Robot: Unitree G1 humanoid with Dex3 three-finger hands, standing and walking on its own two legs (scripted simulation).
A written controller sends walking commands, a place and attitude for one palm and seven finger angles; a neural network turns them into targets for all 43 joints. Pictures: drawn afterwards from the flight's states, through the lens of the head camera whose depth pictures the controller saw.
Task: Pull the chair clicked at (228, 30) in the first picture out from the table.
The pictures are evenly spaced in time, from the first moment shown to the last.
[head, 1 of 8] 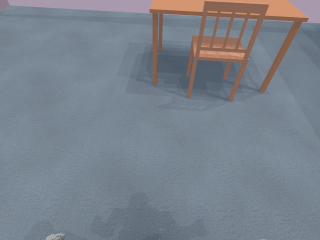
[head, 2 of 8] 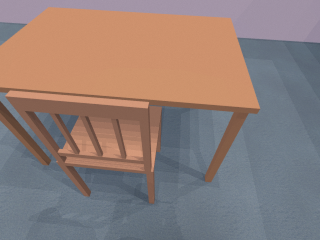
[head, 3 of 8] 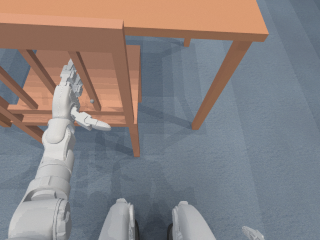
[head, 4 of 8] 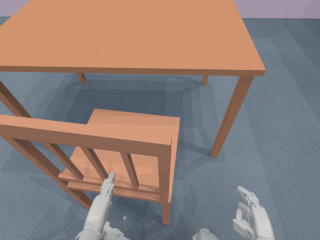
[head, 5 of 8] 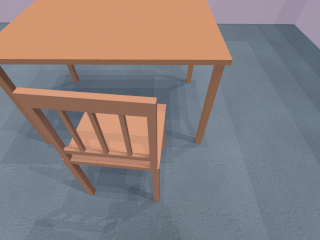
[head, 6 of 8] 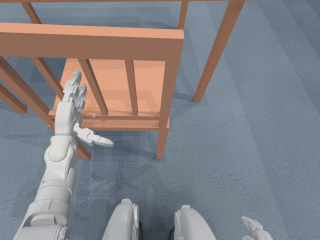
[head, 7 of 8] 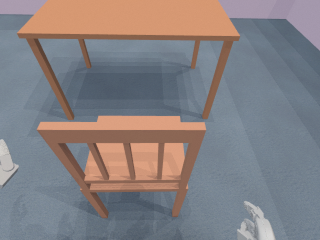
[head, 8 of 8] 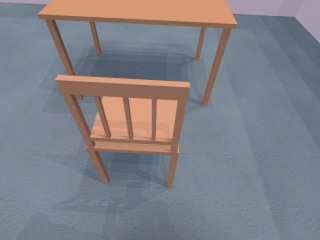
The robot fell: no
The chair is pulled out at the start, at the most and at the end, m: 0.00 0.58 0.58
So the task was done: yes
